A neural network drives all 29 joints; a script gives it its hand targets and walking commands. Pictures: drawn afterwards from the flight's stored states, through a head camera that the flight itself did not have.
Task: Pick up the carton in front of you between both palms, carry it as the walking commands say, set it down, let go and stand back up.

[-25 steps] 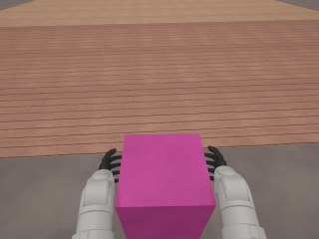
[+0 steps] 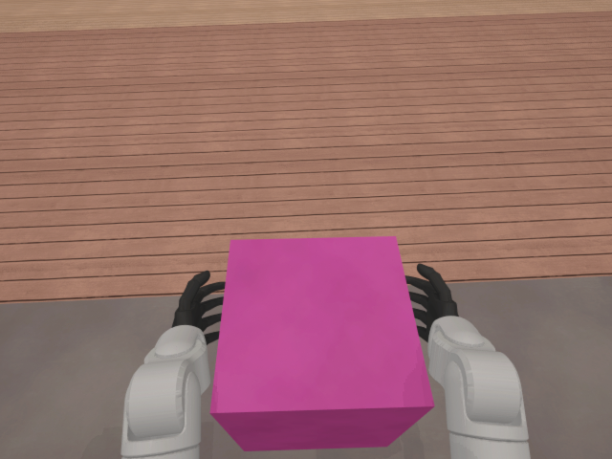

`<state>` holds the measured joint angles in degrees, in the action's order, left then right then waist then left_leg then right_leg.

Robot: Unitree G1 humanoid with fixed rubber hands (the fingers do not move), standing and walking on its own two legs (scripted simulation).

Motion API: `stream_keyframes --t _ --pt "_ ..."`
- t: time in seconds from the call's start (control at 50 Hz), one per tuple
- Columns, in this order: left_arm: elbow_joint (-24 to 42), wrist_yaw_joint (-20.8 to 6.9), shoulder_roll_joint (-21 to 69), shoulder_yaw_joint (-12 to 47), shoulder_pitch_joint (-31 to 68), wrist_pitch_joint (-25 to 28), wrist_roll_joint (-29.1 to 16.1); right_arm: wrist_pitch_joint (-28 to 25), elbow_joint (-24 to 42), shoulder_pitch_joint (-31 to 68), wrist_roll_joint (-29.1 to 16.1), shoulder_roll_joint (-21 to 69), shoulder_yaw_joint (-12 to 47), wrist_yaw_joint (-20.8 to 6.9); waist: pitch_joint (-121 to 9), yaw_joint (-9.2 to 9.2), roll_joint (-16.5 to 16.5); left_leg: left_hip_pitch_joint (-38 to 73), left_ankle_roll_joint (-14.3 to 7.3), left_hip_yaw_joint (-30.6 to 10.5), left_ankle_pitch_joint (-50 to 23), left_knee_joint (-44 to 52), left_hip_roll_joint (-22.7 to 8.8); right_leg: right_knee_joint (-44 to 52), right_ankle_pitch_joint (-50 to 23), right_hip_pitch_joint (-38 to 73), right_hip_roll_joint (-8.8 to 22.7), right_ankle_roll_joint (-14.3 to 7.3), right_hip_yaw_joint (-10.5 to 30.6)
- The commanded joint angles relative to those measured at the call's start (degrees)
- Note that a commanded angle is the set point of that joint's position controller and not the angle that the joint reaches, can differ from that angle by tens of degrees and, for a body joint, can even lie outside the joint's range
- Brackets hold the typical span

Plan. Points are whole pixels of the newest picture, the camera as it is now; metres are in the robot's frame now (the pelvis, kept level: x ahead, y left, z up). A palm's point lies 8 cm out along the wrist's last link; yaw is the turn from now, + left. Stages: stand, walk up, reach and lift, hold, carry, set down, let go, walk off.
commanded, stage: carry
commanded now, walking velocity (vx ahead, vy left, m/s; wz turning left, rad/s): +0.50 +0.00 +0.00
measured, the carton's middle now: (314, 351) +0.28 +0.00 +0.02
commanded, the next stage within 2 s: none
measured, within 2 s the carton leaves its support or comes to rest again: neither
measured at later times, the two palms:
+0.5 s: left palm (240, 217) +0.50 +0.12 +0.08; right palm (415, 216) +0.50 -0.18 +0.07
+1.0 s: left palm (250, 128) +0.83 +0.13 +0.08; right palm (376, 124) +0.82 -0.17 +0.09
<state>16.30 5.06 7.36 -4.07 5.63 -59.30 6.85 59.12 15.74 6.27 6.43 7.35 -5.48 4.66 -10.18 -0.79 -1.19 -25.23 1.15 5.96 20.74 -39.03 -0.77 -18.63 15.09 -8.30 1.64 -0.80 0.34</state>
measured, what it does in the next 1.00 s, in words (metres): walks ahead: left foot, then right foot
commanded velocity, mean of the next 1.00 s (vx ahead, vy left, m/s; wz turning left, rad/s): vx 0.50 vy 0.00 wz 0.00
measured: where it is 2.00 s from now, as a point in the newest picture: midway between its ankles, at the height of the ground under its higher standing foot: (318, 254)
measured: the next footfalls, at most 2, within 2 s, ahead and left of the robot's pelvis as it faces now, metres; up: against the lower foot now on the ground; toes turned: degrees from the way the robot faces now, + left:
left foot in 0.10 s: +0.14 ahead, +0.11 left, +0.00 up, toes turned +7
right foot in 0.50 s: +0.43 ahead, -0.13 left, +0.00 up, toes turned -12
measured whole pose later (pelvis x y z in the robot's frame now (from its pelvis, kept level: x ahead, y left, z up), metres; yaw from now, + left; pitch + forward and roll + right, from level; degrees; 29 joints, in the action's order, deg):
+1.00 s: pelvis +0.60 -0.01 -0.03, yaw -3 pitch +3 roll +1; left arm 34.8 7.6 7.4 -2.7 -2.2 -69.0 1.7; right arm 68.5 33.1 -0.8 1.6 7.4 -2.0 7.7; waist -7.8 0.0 -1.7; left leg -27.6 -4.1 13.7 6.0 -32.2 -3.3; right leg -33.2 28.4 -0.1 6.0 1.7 -8.8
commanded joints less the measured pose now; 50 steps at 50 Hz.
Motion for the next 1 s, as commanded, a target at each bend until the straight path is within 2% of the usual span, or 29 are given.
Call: stream_keyframes --t 0.0,0.04,0.06,0.08,0.1,0.12,0.14,0.16,0.18,0.2,0.24,0.34,0.4,0.44,0.46,0.48,0.5,0.52,0.54,0.58,0.6,0.64,0.68,0.78,0.88,0.9,0.94,0.96,0.98 --pt "10.43 -7.34 47.43 37.96 20.15 -2.92 -18.64 3.29 9.29 20.51 -18.04 48.88 40.56 -6.73 -6.45 -0.83 -9.73 -4.52 -0.09 4.48 -2.61 8.65 1.75 3.88 -12.77 11.06 10.65 -6.98 8.61" --pt "12.44 -6.20 45.55 37.15 16.29 -5.15 -18.75 5.42 11.35 16.16 -17.48 47.28 39.10 -5.14 -7.63 -0.19 -7.62 9.54 -0.70 7.00 -8.63 17.47 3.19 -2.55 -10.00 3.32 9.19 -5.29 3.56" --pt "13.67 -5.72 44.67 36.88 14.80 -6.05 -18.77 6.33 12.79 14.66 -17.41 46.46 38.40 -4.46 -10.09 0.22 -5.44 22.04 -1.49 5.86 -10.68 18.71 1.83 -7.78 -11.06 -3.87 8.11 -3.87 0.70" --pt "15.65 -5.27 43.87 36.62 15.14 -6.93 -19.20 7.13 13.63 12.79 -17.18 45.78 37.53 -3.81 -12.93 1.12 0.60 34.31 -3.67 -3.49 -5.15 19.40 -5.30 -16.80 -5.86 -14.41 5.71 -1.52 -2.70" --pt "18.46 -4.94 43.83 36.87 16.62 -7.86 -20.15 7.69 15.09 12.11 -16.87 44.58 36.62 -3.13 -12.43 1.83 14.55 41.98 -8.43 -26.65 4.94 24.97 -20.29 -30.45 9.50 -29.78 1.21 1.51 -7.33" --pt "19.08 -4.33 42.24 37.20 19.50 -8.67 -20.76 8.20 15.33 13.78 -16.82 43.44 35.36 -2.37 -8.54 2.03 13.48 40.30 -13.59 -36.48 5.09 27.69 -25.37 -38.44 14.73 -37.18 0.47 0.36 -2.95" --pt "19.08 -3.86 41.47 37.31 20.92 -9.21 -21.28 8.59 15.37 14.39 -16.35 42.32 34.36 -1.53 -6.66 2.55 8.87 35.13 -15.17 -36.76 5.26 27.80 -26.00 -42.79 14.38 -37.80 3.43 -0.50 -0.90" --pt "19.80 -3.47 42.01 37.50 22.04 -9.30 -21.94 8.77 16.74 16.79 -16.99 43.21 34.79 -1.03 -4.59 2.31 5.99 29.99 -15.10 -33.83 5.61 28.92 -24.27 -44.72 11.53 -38.42 5.01 -0.95 -0.12" --pt "19.29 -3.02 42.20 36.72 21.82 -9.40 -21.71 9.08 17.74 19.28 -18.25 43.84 35.48 -0.76 -3.82 1.84 4.08 26.11 -13.48 -28.85 7.67 31.04 -21.96 -43.66 7.07 -36.68 6.84 -0.91 0.42" --pt "17.39 -2.44 42.22 35.41 20.37 -9.47 -20.89 9.34 17.39 19.97 -18.99 43.93 36.04 -0.55 -3.02 1.47 3.86 23.57 -11.44 -23.79 6.78 32.74 -19.76 -40.26 3.85 -34.26 7.06 -0.45 -0.82" --pt "15.65 -0.99 41.81 33.63 17.08 -9.12 -19.07 9.51 17.90 19.60 -20.16 43.37 36.98 -0.22 -2.98 1.57 5.45 22.00 -9.91 -15.78 0.45 33.40 -17.44 -32.94 0.27 -31.22 5.95 0.67 -4.12" --pt "13.46 1.74 38.65 30.43 12.09 -9.05 -15.10 9.85 15.40 15.76 -20.52 39.47 36.26 0.09 1.01 1.53 8.76 18.92 -8.27 -5.33 -8.92 31.47 -13.05 -16.33 -6.45 -24.24 2.76 1.65 -9.67" --pt "14.93 1.37 37.84 31.46 12.63 -9.13 -15.62 9.81 15.19 13.78 -19.73 38.98 36.05 -0.19 2.28 1.69 10.15 17.91 -7.60 -3.27 -11.74 30.53 -13.31 -12.34 -10.05 -18.83 1.93 1.24 -12.10" --pt "16.47 0.40 38.78 32.97 12.94 -8.85 -16.84 9.56 16.29 14.05 -19.47 39.79 36.70 -0.69 1.03 0.97 9.65 17.87 -6.34 0.27 -18.06 23.81 -12.13 -9.01 -9.22 -11.41 0.49 0.62 -14.90" --pt "16.67 -0.19 39.32 33.51 12.47 -8.70 -17.28 9.41 16.63 13.49 -19.21 40.29 37.15 -1.01 -1.92 0.49 7.66 16.31 -4.67 4.08 -23.91 14.95 -9.72 -7.43 -5.95 -3.01 -1.44 0.09 -16.83" --pt "16.78 -0.82 39.69 34.07 12.01 -8.51 -17.41 9.38 16.22 12.47 -18.77 39.91 37.42 -1.34 -6.80 -0.58 4.17 9.33 -2.40 5.70 -23.28 2.97 -7.79 -7.60 -1.80 10.44 1.46 -0.96 -11.71" --pt "16.67 -1.40 38.74 34.24 10.66 -8.34 -17.38 9.36 17.56 11.93 -18.66 40.00 37.80 -1.78 -11.32 -1.02 -10.04 -2.78 0.49 5.04 -9.16 -15.52 -2.48 -0.21 9.22 19.57 17.29 -6.08 15.41" --pt "15.48 -1.90 39.59 34.60 10.62 -7.87 -17.56 9.32 17.75 13.25 -19.37 39.72 38.61 -2.33 -9.73 -1.06 -16.43 -15.56 0.38 1.45 6.29 -26.11 1.74 7.78 7.10 23.77 23.03 -12.60 32.08" --pt "16.81 -2.60 41.89 35.34 12.19 -7.33 -18.23 8.85 18.03 13.70 -19.37 41.15 39.27 -2.90 -10.02 -0.59 -11.63 -15.70 -1.28 -4.52 6.35 -31.69 -1.91 7.64 -0.45 19.46 23.02 -12.67 29.12" --pt "17.82 -4.23 45.77 37.61 15.12 -6.42 -19.77 7.49 17.89 15.24 -19.34 45.51 40.26 -4.09 -9.17 -0.20 -1.80 -14.97 -2.20 -6.42 0.37 -30.94 -6.42 6.93 -2.51 12.98 20.67 -9.91 17.89" --pt "17.73 -4.90 47.61 38.38 15.95 -5.76 -20.11 6.78 17.47 15.09 -19.04 47.16 40.36 -4.58 -8.62 0.13 -0.78 -12.40 -2.03 -6.28 -2.99 -26.23 -7.59 8.62 -0.94 9.41 18.89 -7.78 13.81" --pt "17.81 -6.05 48.25 40.08 16.96 -4.87 -20.75 5.44 15.61 13.32 -17.54 48.40 40.35 -5.01 -8.36 0.18 -3.88 -8.98 -1.58 -3.40 -5.70 -19.29 -6.51 10.30 -0.68 5.92 16.72 -5.96 6.14" --pt "17.66 -6.77 47.07 40.53 15.59 -4.48 -21.12 4.67 15.27 11.39 -16.22 48.25 40.15 -4.86 -6.61 0.18 -5.58 -9.68 -1.01 -1.21 -7.45 -12.53 -5.67 11.68 -0.99 6.50 15.46 -6.28 2.60" --pt "17.92 -6.06 42.31 38.89 11.76 -5.28 -19.86 5.44 17.07 9.87 -15.81 44.72 40.42 -3.70 -1.29 -0.05 -6.43 -10.33 -0.68 3.13 -14.63 2.38 -4.19 11.03 -10.55 9.13 13.11 -6.10 -4.24" --pt "20.42 -3.43 37.93 36.26 10.92 -7.66 -18.38 8.15 21.18 11.99 -18.17 39.58 39.87 -2.58 3.75 -0.33 -7.87 -6.02 -1.45 6.45 -16.75 8.62 -3.51 8.71 -15.48 8.84 13.18 -5.07 -6.85" --pt "21.59 -2.90 37.35 36.22 11.98 -8.09 -18.67 8.65 22.51 13.14 -18.92 38.68 39.71 -2.33 3.64 -0.14 -8.29 -2.69 -1.82 7.76 -16.33 9.53 -2.95 6.17 -18.05 8.28 13.06 -4.66 -7.82" --pt "23.70 -1.91 36.08 36.54 14.50 -9.14 -19.39 9.55 22.58 12.94 -19.87 36.73 38.21 -1.66 -3.07 1.68 -4.08 16.27 -3.37 10.88 -8.94 10.78 1.24 -11.76 -26.76 2.85 8.84 -2.45 -13.18" --pt "25.17 -1.43 34.58 36.47 15.88 -9.68 -19.75 9.88 22.94 13.19 -19.84 35.66 37.49 -1.39 -6.97 2.91 3.59 27.29 -5.30 -2.58 0.42 14.77 -6.50 -26.40 -19.08 -6.90 5.82 -0.32 -13.04" --pt "27.44 -1.04 33.75 36.44 16.64 -10.15 -20.26 10.06 23.36 13.36 -20.30 34.53 36.64 -1.13 -11.13 2.19 19.00 35.73 -10.48 -30.75 11.18 24.17 -20.61 -41.36 2.95 -20.92 -0.83 1.82 -10.27"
